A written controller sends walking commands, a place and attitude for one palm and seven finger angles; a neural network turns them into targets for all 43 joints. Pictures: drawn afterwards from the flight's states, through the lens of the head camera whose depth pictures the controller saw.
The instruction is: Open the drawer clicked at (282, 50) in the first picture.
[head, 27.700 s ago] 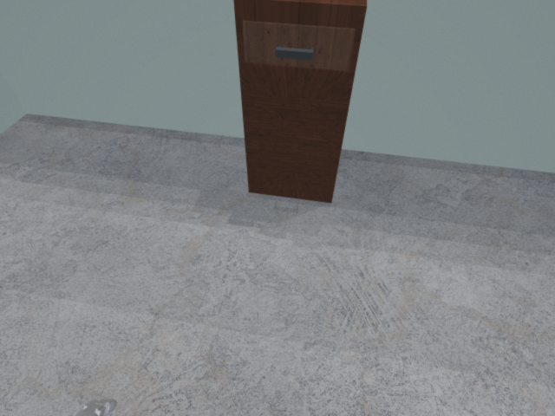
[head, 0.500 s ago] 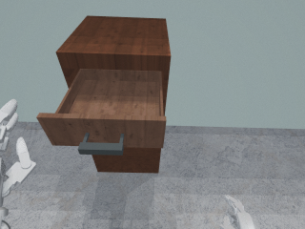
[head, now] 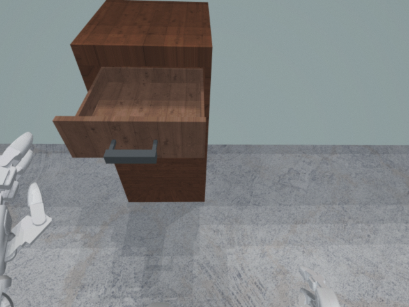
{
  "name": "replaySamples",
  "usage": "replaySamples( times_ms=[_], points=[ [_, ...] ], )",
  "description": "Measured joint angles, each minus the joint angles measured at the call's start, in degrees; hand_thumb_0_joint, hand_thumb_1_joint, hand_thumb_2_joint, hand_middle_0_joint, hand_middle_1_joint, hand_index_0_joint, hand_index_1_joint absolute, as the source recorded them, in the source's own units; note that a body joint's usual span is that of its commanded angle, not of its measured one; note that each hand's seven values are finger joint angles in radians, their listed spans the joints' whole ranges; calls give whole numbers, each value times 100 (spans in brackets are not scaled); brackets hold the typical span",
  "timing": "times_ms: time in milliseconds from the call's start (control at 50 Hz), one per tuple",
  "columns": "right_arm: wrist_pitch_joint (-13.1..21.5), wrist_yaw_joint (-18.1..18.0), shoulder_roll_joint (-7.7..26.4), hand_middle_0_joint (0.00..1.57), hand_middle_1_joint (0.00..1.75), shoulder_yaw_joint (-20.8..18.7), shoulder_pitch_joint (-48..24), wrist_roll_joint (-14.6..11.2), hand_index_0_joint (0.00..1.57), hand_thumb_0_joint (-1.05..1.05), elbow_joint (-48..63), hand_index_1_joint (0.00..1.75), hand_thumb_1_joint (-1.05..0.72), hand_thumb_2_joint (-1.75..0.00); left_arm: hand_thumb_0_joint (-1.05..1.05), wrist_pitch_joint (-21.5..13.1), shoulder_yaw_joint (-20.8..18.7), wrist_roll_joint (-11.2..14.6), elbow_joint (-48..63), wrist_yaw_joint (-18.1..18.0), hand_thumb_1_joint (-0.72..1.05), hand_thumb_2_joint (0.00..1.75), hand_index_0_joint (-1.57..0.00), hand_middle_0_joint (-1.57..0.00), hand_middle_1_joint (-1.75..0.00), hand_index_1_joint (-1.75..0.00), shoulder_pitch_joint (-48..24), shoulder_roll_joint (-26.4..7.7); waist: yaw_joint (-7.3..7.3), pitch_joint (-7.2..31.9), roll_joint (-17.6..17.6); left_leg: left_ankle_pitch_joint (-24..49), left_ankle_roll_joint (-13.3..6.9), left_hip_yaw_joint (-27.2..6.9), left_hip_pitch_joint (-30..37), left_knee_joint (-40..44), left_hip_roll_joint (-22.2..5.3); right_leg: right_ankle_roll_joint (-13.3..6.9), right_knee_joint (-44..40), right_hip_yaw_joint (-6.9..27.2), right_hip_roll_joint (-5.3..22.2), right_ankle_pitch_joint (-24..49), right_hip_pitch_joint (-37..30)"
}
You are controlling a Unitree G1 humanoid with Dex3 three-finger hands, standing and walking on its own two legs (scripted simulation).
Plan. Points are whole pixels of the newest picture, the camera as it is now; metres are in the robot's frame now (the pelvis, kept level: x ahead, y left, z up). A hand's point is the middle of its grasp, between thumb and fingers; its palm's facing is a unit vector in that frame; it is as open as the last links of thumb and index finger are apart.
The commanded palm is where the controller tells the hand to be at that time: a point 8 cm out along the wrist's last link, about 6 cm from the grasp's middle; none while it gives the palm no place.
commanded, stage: stop stepping back and stand still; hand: left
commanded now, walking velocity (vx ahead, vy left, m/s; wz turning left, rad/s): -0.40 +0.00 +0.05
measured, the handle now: (132, 149) +0.49 +0.22 -0.01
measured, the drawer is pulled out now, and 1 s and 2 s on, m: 0.28 0.28 0.28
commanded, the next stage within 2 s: let the arm hang, fingers relaxed in 0.76 s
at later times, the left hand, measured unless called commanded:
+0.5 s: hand out of the picture +0.09 +0.25 +0.17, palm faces +0.44 -0.82 -0.37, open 7.4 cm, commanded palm +0.03 +0.29 +0.18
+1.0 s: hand out of the picture +0.08 +0.25 -0.03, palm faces +0.13 -0.91 -0.41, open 7.4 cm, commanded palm none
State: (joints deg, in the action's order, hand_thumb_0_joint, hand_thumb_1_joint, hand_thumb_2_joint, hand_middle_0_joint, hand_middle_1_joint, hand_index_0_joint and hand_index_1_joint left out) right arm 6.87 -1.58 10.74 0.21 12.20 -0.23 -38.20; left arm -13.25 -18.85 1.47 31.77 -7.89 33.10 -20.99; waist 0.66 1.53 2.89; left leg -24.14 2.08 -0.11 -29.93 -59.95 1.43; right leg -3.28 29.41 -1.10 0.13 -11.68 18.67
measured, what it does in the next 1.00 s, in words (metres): walks backwards: left foot, then right foot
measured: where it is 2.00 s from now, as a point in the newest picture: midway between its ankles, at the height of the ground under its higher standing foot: outside the picture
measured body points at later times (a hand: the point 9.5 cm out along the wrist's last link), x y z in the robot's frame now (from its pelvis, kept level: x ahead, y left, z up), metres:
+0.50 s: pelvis -0.09 +0.00 +0.00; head -0.11 +0.01 +0.45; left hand +0.06 +0.29 +0.19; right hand +0.07 -0.22 -0.09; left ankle -0.11 +0.12 -0.71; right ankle -0.04 -0.08 -0.74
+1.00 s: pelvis -0.11 +0.01 -0.01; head -0.12 -0.01 +0.44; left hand +0.07 +0.30 -0.01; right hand +0.04 -0.23 -0.13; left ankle -0.10 +0.11 -0.74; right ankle -0.07 -0.09 -0.74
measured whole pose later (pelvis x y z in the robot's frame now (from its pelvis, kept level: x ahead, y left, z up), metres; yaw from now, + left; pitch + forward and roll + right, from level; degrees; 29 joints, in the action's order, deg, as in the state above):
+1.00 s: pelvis -0.11 +0.01 -0.01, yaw +3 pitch +0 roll +0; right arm 2.3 0.6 14.4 -0.7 10.9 0.8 -45.0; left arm 0.0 -5.5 -2.4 -13.5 -1.2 18.1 -17.3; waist 1.1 2.5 -2.9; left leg -17.8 -1.7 2.6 -18.3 -36.1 0.3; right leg -1.3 35.2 -4.4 0.9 -15.7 19.5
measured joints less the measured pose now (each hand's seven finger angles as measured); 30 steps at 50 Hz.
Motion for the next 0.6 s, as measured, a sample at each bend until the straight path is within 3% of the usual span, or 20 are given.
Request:
replaySamples(
  times_ms=[40, 100, 160, 180, 220, 260, 300, 340, 400, 440, 500, 540, 600],
  points=[
    [-110, -86, 3, 21, 30, -1, -1, 7, 20, 1, 106, 30, -90, -90, 1, -23, -43, -30, -40, -6, 88, 90, -21, -21, -30, -30, 197, -35, 57, 58, 125, -101, 6, 119, 265, 236, -19, 16, -183, 66, 66, 198, 67],
    [-157, -192, 87, 21, 30, -8, 30, 32, 20, 1, 273, 30, -90, -90, 1, -11, -54, -61, -19, -40, 88, 90, -21, -21, -30, -30, 314, -92, 98, 87, 169, -195, -111, 159, 870, 1375, -93, 42, -373, 28, 70, 445, 202],
    [-101, -256, 285, 21, 30, -43, 134, 52, 20, 1, 459, 30, -90, -90, 1, 30, -16, -73, 176, -85, 88, 90, -21, -21, -30, -30, 390, -86, 154, 71, -20, 208, -295, 148, 1676, 3070, -239, 95, -342, -183, -34, 560, 365],
    [-65, -281, 299, 20, 30, -83, 144, 64, 20, 1, 471, 30, -90, -90, 1, 22, -17, -67, 232, -96, 88, 90, -21, -21, -30, -30, 355, -121, 165, 3, -16, 717, -307, 116, 1727, 3327, -237, 133, -211, -230, -16, 522, 437],
    [-27, -282, 219, 20, 30, -108, 185, 45, 20, 1, 435, 30, -90, -90, 1, 45, -57, -53, 270, -120, 88, 90, -21, -21, -30, -30, 311, -203, 79, -131, 127, 936, -224, 135, 1743, 3231, -160, 283, 180, -103, 0, -57, 464],
    [42, -250, 119, 20, 30, -79, 310, 42, 20, 1, 406, 30, -90, -90, 1, 96, -152, -56, 316, -156, 88, 90, -21, -21, -30, -30, 431, -236, 37, -15, 149, 894, -167, 152, 1771, 3236, -165, 369, 754, -75, -47, -683, 476],
    [125, -202, 37, 20, 30, -46, 423, 21, 20, 1, 372, 30, -90, -90, 1, 134, -237, -60, 359, -199, 88, 90, -21, -21, -30, -30, 516, -223, 37, 107, 67, 873, -140, 111, 1769, 3212, -201, 409, 873, -130, -81, -766, 250],
    [199, -164, -18, 20, 30, 20, 473, -9, 20, 1, 316, 30, -90, -90, 1, 134, -293, -51, 376, -231, 88, 90, -21, -21, -30, -30, 475, -209, -16, 168, 21, 823, -118, 114, 1696, 3057, -207, 430, 399, -160, -62, -555, -176],
    [144, -137, -14, 21, 30, 92, 303, 5, 20, 1, 93, 30, -90, -90, 1, 70, -209, -68, 107, -190, 89, 90, -21, -21, -30, -30, 102, -39, -90, 92, -237, 606, -174, 41, 1498, 2693, -362, 45, 69, -259, -237, -157, -287],
    [30, -106, -24, 21, 30, 80, 210, -5, 20, 1, -16, 30, -90, -90, 1, 106, -108, -62, -69, -154, 89, 90, -21, -20, -30, -30, -132, 34, -105, 78, -265, 195, -244, -5, 1234, 2131, -312, -38, -15, -288, -245, -72, -241],
    [-132, -63, -25, 21, 30, 51, 145, 29, 21, 1, -70, 30, -90, -90, 1, 159, 15, -42, -219, -87, 89, 90, -21, -20, -30, -30, -167, 154, -81, 101, -145, 131, -275, 118, 973, 1401, -156, -35, -245, -214, -176, 122, -213],
    [-182, -72, -21, 21, 30, 57, 181, 46, 21, 1, -10, 30, -90, -90, 1, 209, 59, -45, -170, -74, 89, 90, -21, -20, -30, -30, 23, 147, -4, 158, -31, 143, -304, 273, 1125, 1786, -121, -19, -367, -169, -132, 220, -202],
    [-111, -150, 92, 21, 30, 48, 325, 85, 21, 1, 193, 30, -90, -90, 1, 235, 142, -60, 102, -89, 89, 90, -21, -21, -30, -30, 341, 84, 121, 196, -58, 255, -419, 304, 1616, 3102, -170, 43, -314, -252, -176, 167, -125]
  ],
)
